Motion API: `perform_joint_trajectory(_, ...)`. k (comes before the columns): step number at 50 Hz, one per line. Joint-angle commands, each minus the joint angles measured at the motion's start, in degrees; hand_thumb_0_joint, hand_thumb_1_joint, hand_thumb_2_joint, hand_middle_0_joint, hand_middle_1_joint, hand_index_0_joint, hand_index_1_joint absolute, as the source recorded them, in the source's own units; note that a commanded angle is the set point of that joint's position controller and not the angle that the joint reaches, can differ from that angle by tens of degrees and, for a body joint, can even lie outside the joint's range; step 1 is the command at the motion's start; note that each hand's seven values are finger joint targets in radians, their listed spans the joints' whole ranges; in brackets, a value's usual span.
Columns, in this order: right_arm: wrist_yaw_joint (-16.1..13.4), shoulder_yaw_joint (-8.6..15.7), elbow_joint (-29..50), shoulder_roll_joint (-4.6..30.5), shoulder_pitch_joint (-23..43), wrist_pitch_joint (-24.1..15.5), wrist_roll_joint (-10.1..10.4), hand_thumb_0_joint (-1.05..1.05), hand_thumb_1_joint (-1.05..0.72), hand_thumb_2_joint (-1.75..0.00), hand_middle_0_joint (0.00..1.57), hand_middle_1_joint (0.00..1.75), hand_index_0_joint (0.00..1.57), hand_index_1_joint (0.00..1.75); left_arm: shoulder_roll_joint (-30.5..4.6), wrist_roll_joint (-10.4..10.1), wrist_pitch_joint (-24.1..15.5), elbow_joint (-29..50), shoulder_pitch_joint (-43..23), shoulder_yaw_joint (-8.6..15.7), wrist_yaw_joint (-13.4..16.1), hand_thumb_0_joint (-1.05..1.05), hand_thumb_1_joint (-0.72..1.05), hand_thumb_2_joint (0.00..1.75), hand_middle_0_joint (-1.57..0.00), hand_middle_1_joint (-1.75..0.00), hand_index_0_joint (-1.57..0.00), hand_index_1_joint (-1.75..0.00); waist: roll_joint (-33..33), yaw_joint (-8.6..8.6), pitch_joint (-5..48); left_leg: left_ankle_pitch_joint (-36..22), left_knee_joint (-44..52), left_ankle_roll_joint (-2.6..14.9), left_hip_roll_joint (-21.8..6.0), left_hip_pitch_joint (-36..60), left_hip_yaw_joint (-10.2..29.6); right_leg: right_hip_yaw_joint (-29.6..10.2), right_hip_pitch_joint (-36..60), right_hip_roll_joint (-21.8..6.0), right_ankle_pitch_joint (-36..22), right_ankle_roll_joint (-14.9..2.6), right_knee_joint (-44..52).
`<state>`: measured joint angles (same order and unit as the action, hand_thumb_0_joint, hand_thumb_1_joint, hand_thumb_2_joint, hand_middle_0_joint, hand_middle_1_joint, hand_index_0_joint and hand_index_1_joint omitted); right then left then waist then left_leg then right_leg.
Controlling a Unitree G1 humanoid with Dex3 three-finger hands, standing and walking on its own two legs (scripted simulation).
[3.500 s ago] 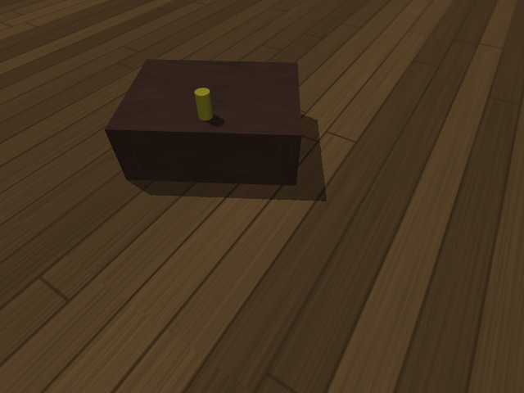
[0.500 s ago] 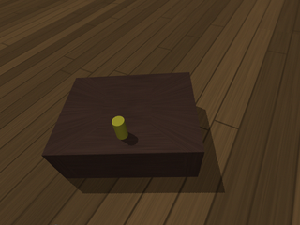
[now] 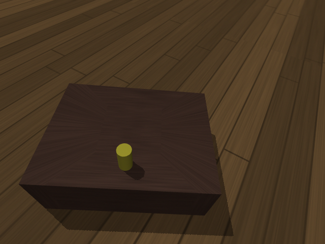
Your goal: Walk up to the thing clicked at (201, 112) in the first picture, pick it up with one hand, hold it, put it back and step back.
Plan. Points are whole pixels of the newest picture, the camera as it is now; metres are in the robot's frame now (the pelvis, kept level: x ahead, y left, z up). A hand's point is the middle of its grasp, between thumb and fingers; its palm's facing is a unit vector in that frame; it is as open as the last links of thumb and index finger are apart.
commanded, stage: walk up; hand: left
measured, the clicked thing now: (124, 157) +0.55 +0.17 -0.37
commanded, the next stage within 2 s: stand in 1.84 s
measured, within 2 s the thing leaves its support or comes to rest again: neither
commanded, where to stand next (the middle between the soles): +0.10 -0.03 m, yaw -1 degrees
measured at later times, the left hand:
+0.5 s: hand out of the picture +0.14 +0.23 -0.14, palm faces -0.05 -0.92 -0.38, open 7.4 cm
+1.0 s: hand out of the picture +0.11 +0.24 -0.15, palm faces -0.03 -0.94 -0.33, open 7.4 cm
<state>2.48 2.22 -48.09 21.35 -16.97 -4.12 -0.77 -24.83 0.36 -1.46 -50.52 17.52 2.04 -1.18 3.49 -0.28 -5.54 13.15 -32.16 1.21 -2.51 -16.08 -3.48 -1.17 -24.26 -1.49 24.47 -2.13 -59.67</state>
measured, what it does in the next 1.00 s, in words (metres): steps on the spot: right foot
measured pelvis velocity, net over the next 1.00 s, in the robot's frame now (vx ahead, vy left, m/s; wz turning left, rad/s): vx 0.04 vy -0.01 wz -0.03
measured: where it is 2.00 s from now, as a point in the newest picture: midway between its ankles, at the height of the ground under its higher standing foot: outside the picture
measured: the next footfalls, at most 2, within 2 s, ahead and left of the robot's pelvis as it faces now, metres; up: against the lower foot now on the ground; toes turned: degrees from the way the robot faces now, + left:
right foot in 0.24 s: +0.13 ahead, -0.14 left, +0.00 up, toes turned -3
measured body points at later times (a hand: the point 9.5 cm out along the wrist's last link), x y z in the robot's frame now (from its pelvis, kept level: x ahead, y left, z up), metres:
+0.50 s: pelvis +0.03 -0.02 -0.01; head +0.05 -0.04 +0.44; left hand +0.14 +0.27 -0.12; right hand +0.11 -0.32 -0.15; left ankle +0.04 +0.12 -0.73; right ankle +0.09 -0.14 -0.73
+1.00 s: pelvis +0.04 -0.01 +0.01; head +0.05 -0.01 +0.46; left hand +0.11 +0.29 -0.12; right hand +0.10 -0.32 -0.12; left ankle +0.04 +0.12 -0.73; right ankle +0.09 -0.14 -0.73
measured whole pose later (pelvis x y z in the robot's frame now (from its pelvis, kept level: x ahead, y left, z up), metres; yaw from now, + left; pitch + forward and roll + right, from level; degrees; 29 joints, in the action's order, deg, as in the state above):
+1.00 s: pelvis +0.04 -0.01 +0.01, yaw -2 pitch -2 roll +1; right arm 0.8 0.0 -66.0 20.9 -7.1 -1.3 -0.7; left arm -20.1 0.5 0.4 -67.1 5.6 0.7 -1.2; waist 0.4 0.7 -3.2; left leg 12.1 -21.4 -0.9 -1.3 -7.0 -2.2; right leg 1.2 -12.3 -1.7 7.0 0.5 -21.6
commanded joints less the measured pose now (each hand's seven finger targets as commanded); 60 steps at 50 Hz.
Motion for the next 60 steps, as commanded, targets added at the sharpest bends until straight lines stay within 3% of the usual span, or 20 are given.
perform_joint_trajectory(1, -2.37, 4.26, 3.29, 15.87, -0.85, -1.00, 0.50, 0.00, -0.90, -0.90, 0.20, 0.30, 0.20, 0.30, -9.18, -0.74, -0.78, 1.80, 5.05, 2.93, 0.56, 0.00, 0.90, 0.90, -0.20, -0.30, -0.20, -0.30, -14.23, 0.59, 3.45, -19.60, 12.19, 9.53, -11.56, 5.20, 9.92, -1.46, -3.27, -1.48, -5.26, 1.22, 2.72)
perform_joint_trajectory(4, -2.77, 3.52, 4.11, 14.63, 1.69, -0.44, 0.17, 0.00, -0.90, -0.90, 0.20, 0.30, 0.20, 0.30, -7.67, -0.66, -0.50, 1.28, 2.71, 2.60, 0.91, 0.00, 0.90, 0.90, -0.20, -0.30, -0.20, -0.30, -13.81, 1.07, 3.15, -26.83, 9.74, 10.64, -11.94, 1.45, 6.13, 0.34, 0.91, -2.43, -7.40, 2.09, 10.59)
perform_joint_trajectory(7, -3.06, 3.30, 3.42, 14.62, 1.49, 0.43, 0.44, 0.00, -0.90, -0.90, 0.20, 0.30, 0.20, 0.30, -6.93, -0.67, -0.78, 1.10, -0.62, 2.41, 1.44, 0.00, 0.90, 0.90, -0.20, -0.30, -0.20, -0.30, -13.89, 0.05, 5.37, -37.09, 4.04, 9.64, -11.07, 2.69, 4.88, 2.76, 4.28, -0.78, -10.38, 1.58, 15.84)
perform_joint_trajectory(8, -3.18, 3.33, 3.24, 14.58, 1.40, 0.75, 0.68, 0.00, -0.90, -0.90, 0.20, 0.30, 0.20, 0.30, -6.68, -0.61, -0.71, 0.58, -0.91, 2.36, 1.58, 0.00, 0.90, 0.90, -0.20, -0.30, -0.20, -0.30, -13.75, -0.22, 6.23, -36.50, 2.92, 9.51, -11.30, 2.74, 5.55, 3.32, 5.54, -0.06, -10.55, 1.35, 17.00)
perform_joint_trajectory(10, -3.16, 3.32, 3.13, 14.82, 3.71, 1.62, 1.32, 0.00, -0.90, -0.90, 0.20, 0.30, 0.20, 0.30, -6.71, -0.47, -0.90, -0.79, 0.02, 2.40, 1.77, 0.00, 0.90, 0.90, -0.20, -0.30, -0.20, -0.30, -11.83, 1.13, 8.19, -27.85, -1.46, 8.32, -10.60, 1.46, 5.63, 3.89, 11.28, 0.79, -14.83, 0.49, 25.32)
perform_joint_trajectory(11, -3.09, 2.65, 3.36, 13.51, 5.40, 2.03, 1.75, 0.00, -0.90, -0.90, 0.20, 0.30, 0.20, 0.30, -7.58, -0.19, -1.25, -1.50, 0.87, 2.61, 1.89, 0.00, 0.90, 0.90, -0.20, -0.30, -0.20, -0.30, -9.36, 2.54, 8.86, -20.46, -4.31, 6.42, -9.39, -0.19, 5.37, 2.62, 14.51, 0.36, -18.45, -0.28, 29.62)
perform_joint_trajectory(12, -3.06, 1.97, 3.46, 11.34, 5.41, 2.24, 1.92, 0.00, -0.90, -0.90, 0.20, 0.30, 0.20, 0.30, -10.08, 0.24, -1.60, -1.51, 0.21, 3.05, 2.06, 0.00, 0.90, 0.90, -0.20, -0.30, -0.20, -0.30, -3.56, 2.45, 9.96, -11.03, -7.41, 3.86, -7.16, -2.34, 3.70, -2.29, 16.95, -3.36, -25.26, -1.56, 31.54)
perform_joint_trajectory(13, -3.02, 1.04, 2.96, 8.42, 2.69, 2.48, 2.07, 0.00, -0.90, -0.90, 0.20, 0.30, 0.20, 0.30, -12.63, 0.77, -2.04, -0.92, -1.65, 3.69, 2.12, 0.00, 0.90, 0.90, -0.20, -0.30, -0.20, -0.30, 5.53, 0.74, 10.56, 2.44, -13.00, 1.30, -3.20, -5.70, 2.28, -16.36, 17.36, -12.84, -27.78, -4.41, 35.30)
perform_joint_trajectory(14, -3.39, 1.07, 1.81, 9.31, 3.55, 3.03, 1.99, 0.00, -0.90, -0.90, 0.20, 0.30, 0.20, 0.30, -13.57, 0.20, -1.90, 0.02, -6.01, 3.26, 2.08, 0.00, 0.90, 0.90, -0.20, -0.30, -0.20, -0.30, 6.26, 0.37, 9.32, 16.36, -13.68, 0.13, 0.88, -4.27, 2.24, -21.41, 12.64, -17.95, -28.74, -11.33, 36.88)
perform_joint_trajectory(15, -3.76, 1.60, -0.27, 10.92, 3.23, 3.32, 1.59, 0.00, -0.90, -0.90, 0.20, 0.30, 0.20, 0.30, -13.94, 0.27, -1.59, 0.22, -8.90, 3.13, 1.98, 0.00, 0.90, 0.90, -0.20, -0.30, -0.20, -0.30, 7.88, 0.37, 7.91, 20.15, -14.60, 0.20, 0.04, -0.95, 2.87, -22.39, 8.06, -18.69, -27.27, -12.68, 36.15)
perform_joint_trajectory(18, -3.13, 1.50, -3.33, 11.31, 4.25, 3.04, 2.02, 0.00, -0.90, -0.90, 0.20, 0.30, 0.20, 0.30, -10.29, 0.46, -1.26, -0.60, -10.27, 1.98, 2.03, 0.00, 0.90, 0.90, -0.20, -0.30, -0.20, -0.30, 8.13, -0.26, 7.21, 14.18, -7.04, 0.26, 0.09, 0.29, 3.27, -13.24, 8.33, -11.76, -22.32, -7.09, 36.05)
perform_joint_trajectory(20, -3.14, 1.30, -5.31, 10.81, 3.32, 2.63, 1.52, 0.00, -0.90, -0.90, 0.20, 0.30, 0.20, 0.30, -9.83, 0.38, -0.97, -0.92, -12.33, 1.82, 2.02, 0.00, 0.90, 0.90, -0.20, -0.30, -0.20, -0.30, 8.12, -0.84, 9.63, 2.74, 0.70, -0.35, -0.02, 4.75, 3.23, -10.54, 9.06, -9.80, -22.91, -4.94, 33.82)
perform_joint_trajectory(22, -3.34, 1.36, -6.43, 11.95, 4.67, 2.07, 0.85, 0.00, -0.90, -0.90, 0.20, 0.30, 0.20, 0.30, -8.39, -0.17, -0.69, -1.36, -12.58, 1.41, 1.77, 0.00, 0.90, 0.90, -0.20, -0.30, -0.20, -0.30, 5.26, -0.54, 12.50, -3.48, 4.47, 0.31, -2.20, 9.92, 5.83, -8.60, 7.88, -8.72, -23.46, -2.82, 32.60)
perform_joint_trajectory(24, -2.95, 1.00, -7.01, 12.19, 9.32, 1.88, 0.57, 0.00, -0.90, -0.90, 0.20, 0.30, 0.20, 0.30, -7.94, -0.41, -0.32, -3.08, -13.20, 1.38, 1.45, 0.00, 0.90, 0.90, -0.20, -0.30, -0.20, -0.30, 2.56, 1.08, 10.42, 4.04, 6.21, 1.24, -3.69, 4.95, 7.48, -7.20, 9.33, -6.87, -8.93, -0.93, 36.75)
perform_joint_trajectory(26, -2.52, 0.57, -8.61, 11.67, 10.01, 2.14, 0.22, 0.00, -0.90, -0.90, 0.20, 0.30, 0.20, 0.30, -8.33, 0.15, -0.14, -4.07, -15.51, 1.40, 1.24, 0.00, 0.90, 0.90, -0.20, -0.30, -0.20, -0.30, 1.53, 0.82, 6.09, 7.80, 7.85, 0.84, -2.65, 2.96, 6.12, -9.20, 7.56, -7.56, 2.25, -0.79, 40.67)
perform_joint_trajectory(27, -2.45, 0.33, -9.40, 11.44, 9.67, 2.03, -0.05, 0.00, -0.90, -0.90, 0.20, 0.30, 0.20, 0.30, -8.27, 0.15, -0.09, -4.36, -15.98, 1.41, 1.12, 0.00, 0.90, 0.90, -0.20, -0.30, -0.20, -0.30, 0.46, 0.63, 5.23, 7.51, 9.35, 0.81, -2.85, 3.31, 6.28, -9.40, 6.70, -7.61, 2.70, -0.69, 40.95)
perform_joint_trajectory(32, -2.33, -0.09, -11.88, 11.84, 12.09, 1.07, -0.23, 0.00, -0.90, -0.90, 0.20, 0.30, 0.20, 0.30, -7.17, -0.20, -0.11, -7.63, -15.42, 1.22, 0.66, 0.00, 0.90, 0.90, -0.20, -0.30, -0.20, -0.30, -4.03, 1.96, 4.49, 6.98, 15.23, 0.81, -4.84, 0.46, 8.72, -6.00, 12.71, -5.39, -6.28, -0.27, 40.19)
perform_joint_trajectory(38, -2.59, -0.09, -13.76, 12.37, 12.51, 0.86, -0.32, 0.00, -0.90, -0.90, 0.20, 0.30, 0.20, 0.30, -6.81, -0.31, 0.22, -10.12, -16.26, 0.98, 0.32, 0.00, 0.90, 0.90, -0.20, -0.30, -0.20, -0.30, -6.75, 1.74, 4.55, 8.92, 18.99, 0.49, -5.84, 0.23, 9.41, -4.09, 15.68, -4.57, -10.13, 0.35, 40.05)
perform_joint_trajectory(56, -2.88, 0.24, -14.75, 11.34, 13.49, 1.84, 0.50, 0.00, -0.90, -0.90, 0.20, 0.30, 0.20, 0.30, -6.54, -0.27, -0.26, -13.55, -15.82, 0.60, 0.92, 0.00, 0.90, 0.90, -0.20, -0.30, -0.20, -0.30, -1.63, 0.39, 9.19, -8.23, 15.46, 0.08, -5.46, 10.76, 6.45, -4.02, 16.70, -6.57, -23.52, 1.33, 42.76)
perform_joint_trajectory(60, -2.96, 0.38, -14.99, 11.28, 14.09, 2.01, 0.42, 0.00, -0.90, -0.90, 0.20, 0.30, 0.20, 0.30, -6.26, -0.25, -0.16, -13.61, -16.17, 0.66, 1.06, 0.00, 0.90, 0.90, -0.20, -0.30, -0.20, -0.30, -2.18, 0.37, 8.38, -8.24, 16.74, -0.15, -5.49, 10.00, 6.43, -3.68, 17.47, -6.56, -23.93, 1.51, 42.85)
